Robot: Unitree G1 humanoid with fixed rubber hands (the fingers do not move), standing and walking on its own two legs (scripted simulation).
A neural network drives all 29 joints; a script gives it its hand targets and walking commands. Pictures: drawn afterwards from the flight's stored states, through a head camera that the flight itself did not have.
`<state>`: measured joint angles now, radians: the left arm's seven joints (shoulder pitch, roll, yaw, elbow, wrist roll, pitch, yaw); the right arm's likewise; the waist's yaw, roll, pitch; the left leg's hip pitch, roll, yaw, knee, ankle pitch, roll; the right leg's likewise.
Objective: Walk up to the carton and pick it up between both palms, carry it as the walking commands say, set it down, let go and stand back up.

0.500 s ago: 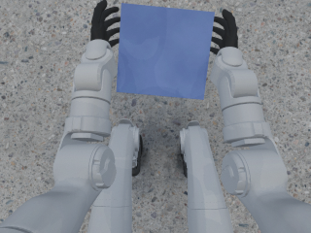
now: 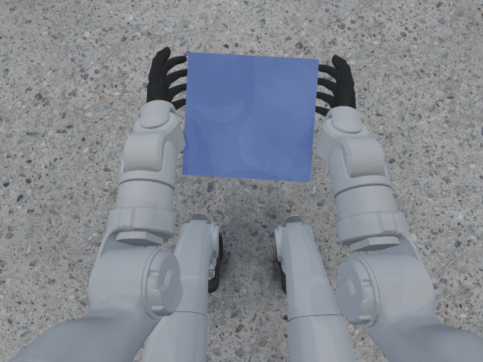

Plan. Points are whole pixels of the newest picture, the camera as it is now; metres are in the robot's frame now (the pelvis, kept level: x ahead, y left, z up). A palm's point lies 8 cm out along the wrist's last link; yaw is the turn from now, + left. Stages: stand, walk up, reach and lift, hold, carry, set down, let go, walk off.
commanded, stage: reach and lift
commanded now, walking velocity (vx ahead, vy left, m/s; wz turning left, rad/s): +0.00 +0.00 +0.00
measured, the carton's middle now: (249, 128) +0.47 +0.01 -0.11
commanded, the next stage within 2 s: none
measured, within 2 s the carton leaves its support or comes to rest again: neither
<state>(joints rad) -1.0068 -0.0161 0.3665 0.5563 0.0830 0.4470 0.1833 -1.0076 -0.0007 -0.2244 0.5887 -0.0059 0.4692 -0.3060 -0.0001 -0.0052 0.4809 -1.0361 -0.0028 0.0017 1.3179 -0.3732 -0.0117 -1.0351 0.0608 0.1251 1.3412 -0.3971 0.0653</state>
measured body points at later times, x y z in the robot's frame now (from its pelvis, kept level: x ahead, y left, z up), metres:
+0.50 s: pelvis +0.09 +0.00 +0.08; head +0.13 +0.00 +0.53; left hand +0.46 +0.14 +0.09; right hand +0.46 -0.13 +0.08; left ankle +0.15 +0.13 -0.59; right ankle +0.15 -0.14 -0.59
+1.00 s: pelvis +0.11 +0.01 +0.13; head +0.10 +0.00 +0.58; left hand +0.45 +0.14 +0.15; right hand +0.44 -0.12 +0.13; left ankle +0.15 +0.13 -0.59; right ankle +0.15 -0.14 -0.59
